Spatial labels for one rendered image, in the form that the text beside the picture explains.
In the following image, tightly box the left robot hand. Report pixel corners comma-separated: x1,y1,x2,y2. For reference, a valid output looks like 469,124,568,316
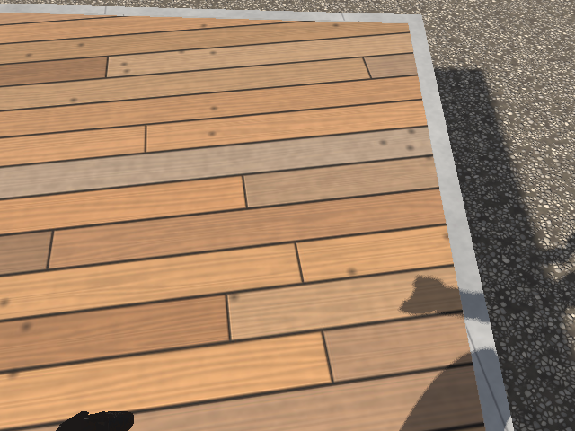
56,411,134,431

